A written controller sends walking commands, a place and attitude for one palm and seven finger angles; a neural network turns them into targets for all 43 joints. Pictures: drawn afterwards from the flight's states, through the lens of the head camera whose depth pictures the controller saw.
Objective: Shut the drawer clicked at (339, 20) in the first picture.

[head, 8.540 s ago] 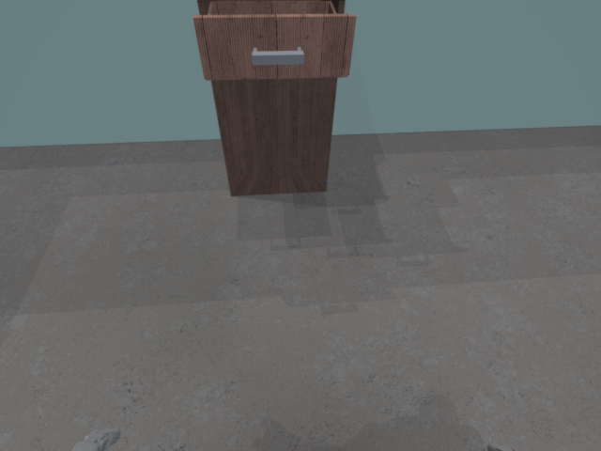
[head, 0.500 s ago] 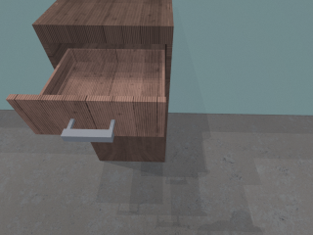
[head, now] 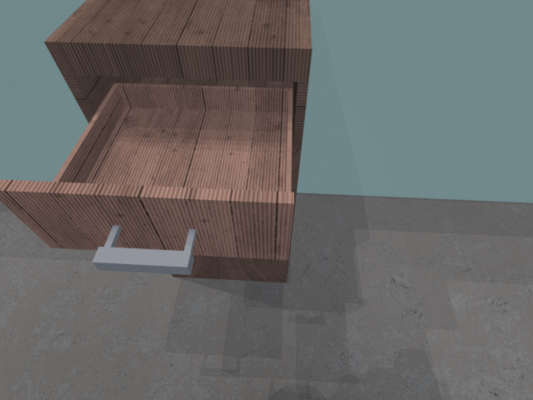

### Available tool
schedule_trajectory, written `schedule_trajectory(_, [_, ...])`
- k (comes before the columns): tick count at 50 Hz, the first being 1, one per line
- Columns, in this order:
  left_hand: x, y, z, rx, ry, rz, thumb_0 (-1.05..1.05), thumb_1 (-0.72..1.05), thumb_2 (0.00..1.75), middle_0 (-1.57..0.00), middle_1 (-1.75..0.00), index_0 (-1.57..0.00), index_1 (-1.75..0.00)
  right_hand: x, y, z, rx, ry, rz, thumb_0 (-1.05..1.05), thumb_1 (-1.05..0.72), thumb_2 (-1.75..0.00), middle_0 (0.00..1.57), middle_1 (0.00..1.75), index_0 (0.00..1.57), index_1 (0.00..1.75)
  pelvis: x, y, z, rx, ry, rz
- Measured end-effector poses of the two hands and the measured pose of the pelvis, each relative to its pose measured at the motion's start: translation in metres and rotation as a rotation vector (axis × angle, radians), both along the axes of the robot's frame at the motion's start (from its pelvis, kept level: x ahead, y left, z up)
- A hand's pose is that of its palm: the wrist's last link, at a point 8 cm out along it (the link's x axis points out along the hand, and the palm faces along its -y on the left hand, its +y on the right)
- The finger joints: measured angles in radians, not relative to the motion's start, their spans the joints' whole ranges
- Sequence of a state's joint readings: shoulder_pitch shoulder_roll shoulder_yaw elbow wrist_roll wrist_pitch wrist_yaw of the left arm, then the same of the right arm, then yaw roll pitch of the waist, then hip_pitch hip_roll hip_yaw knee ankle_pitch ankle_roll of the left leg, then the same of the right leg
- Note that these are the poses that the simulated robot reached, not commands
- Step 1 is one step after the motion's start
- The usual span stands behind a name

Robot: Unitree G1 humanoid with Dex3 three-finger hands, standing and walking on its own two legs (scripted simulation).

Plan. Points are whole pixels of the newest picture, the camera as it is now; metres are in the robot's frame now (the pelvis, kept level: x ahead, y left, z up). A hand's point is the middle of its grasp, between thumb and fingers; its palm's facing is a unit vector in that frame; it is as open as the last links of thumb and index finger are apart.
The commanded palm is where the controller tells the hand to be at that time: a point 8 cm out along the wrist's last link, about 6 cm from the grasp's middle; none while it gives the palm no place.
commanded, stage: come to a stop and stand still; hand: left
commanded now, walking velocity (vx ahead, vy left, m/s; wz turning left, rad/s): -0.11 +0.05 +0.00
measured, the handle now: (149, 247) +0.31 +0.20 +0.05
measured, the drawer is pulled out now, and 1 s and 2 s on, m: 0.28 0.28 0.28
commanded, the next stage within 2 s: look again from close up in 1.54 s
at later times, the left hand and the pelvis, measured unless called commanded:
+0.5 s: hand out of the picture +0.01 +0.17 -0.17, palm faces +0.00 -0.97 -0.22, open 7.3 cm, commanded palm none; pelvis +0.00 +0.00 +0.01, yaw -2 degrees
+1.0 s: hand out of the picture -0.02 +0.20 -0.17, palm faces +0.00 -0.98 -0.19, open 7.4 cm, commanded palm none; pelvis -0.02 +0.03 +0.01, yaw +0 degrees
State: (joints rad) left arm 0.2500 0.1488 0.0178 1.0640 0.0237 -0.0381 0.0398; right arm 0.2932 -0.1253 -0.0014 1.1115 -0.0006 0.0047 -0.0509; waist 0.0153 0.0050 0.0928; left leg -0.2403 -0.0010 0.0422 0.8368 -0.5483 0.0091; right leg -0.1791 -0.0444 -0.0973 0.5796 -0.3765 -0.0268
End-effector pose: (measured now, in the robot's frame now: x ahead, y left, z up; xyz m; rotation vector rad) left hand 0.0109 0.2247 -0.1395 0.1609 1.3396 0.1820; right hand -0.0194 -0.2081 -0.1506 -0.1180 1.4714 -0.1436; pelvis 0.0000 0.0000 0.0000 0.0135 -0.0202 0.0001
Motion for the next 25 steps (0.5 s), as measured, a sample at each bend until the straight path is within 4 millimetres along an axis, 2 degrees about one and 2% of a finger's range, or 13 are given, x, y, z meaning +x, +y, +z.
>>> schedule_trajectory(5, [0.004, 0.009, -0.008, -0.01, 0.028, -0.004, 0.0, 0.91, 0.9, -0.2, -0.3, -0.2, -0.3, 0.031, -0.007, 0.0, -0.046, -0.089, 0.006, 0.02, -0.93, -0.9, 0.2, 0.3, 0.2, 0.3, 0.002, 0.009, -0.005, 0.001, -0.007, -0.009])
schedule_trajectory(13, [0.01, 0.009, -0.001, -0.006, 0.022, -0.006, 0.0, 0.91, 0.9, -0.2, -0.3, -0.2, -0.3, 0.058, -0.013, 0.008, -0.053, -0.146, 0.032, 0.02, -0.94, -0.9, 0.2, 0.3, 0.2, 0.3, 0.002, 0.006, 0.001, 0.008, 0.012, -0.025])
schedule_trajectory(18, [0.006, 0.002, 0.004, -0.007, 0.024, -0.024, 0.0, 0.91, 0.9, -0.2, -0.3, -0.2, -0.3, 0.066, -0.018, 0.012, -0.04, -0.185, 0.027, 0.01, -0.93, -0.9, 0.2, 0.3, 0.2, 0.3, 0.0, 0.0, 0.005, 0.007, 0.016, -0.027])
schedule_trajectory(25, [-0.001, -0.006, 0.006, 0.005, 0.002, -0.042, 0.0, 0.91, 0.9, -0.2, -0.3, -0.2, -0.3, 0.063, -0.027, 0.013, -0.035, -0.21, 0.028, 0.01, -0.93, -0.9, 0.2, 0.3, 0.2, 0.3, -0.004, -0.005, 0.006, -0.011, 0.006, -0.032])
